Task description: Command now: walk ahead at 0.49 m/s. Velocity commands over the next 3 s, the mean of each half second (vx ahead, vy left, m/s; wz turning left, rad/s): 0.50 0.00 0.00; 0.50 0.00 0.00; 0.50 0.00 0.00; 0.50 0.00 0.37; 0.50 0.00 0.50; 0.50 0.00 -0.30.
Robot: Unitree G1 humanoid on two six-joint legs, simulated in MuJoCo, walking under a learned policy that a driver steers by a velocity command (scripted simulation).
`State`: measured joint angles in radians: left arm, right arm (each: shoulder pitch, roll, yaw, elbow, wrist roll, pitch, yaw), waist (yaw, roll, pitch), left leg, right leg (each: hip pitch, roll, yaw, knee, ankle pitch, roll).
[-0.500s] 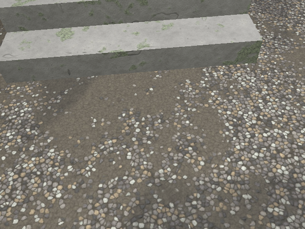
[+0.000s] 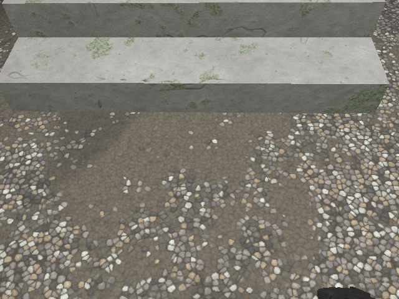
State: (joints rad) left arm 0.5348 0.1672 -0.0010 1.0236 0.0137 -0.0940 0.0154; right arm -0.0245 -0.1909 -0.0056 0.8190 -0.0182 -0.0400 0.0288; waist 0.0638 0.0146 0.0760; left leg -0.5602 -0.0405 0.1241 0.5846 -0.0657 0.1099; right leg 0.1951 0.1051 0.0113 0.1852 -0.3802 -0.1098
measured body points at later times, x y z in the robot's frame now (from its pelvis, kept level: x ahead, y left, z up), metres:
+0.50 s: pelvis +0.27 -0.01 +0.01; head +0.30 -0.01 +0.46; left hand +0.47 +0.20 -0.10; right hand +0.17 -0.24 -0.13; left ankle +0.15 +0.05 -0.72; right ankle +0.44 -0.14 -0.69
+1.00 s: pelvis +0.54 -0.05 +0.02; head +0.56 -0.05 +0.47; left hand +0.45 +0.18 -0.12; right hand +0.71 -0.27 -0.11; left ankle +0.70 +0.09 -0.67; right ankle +0.46 -0.11 -0.72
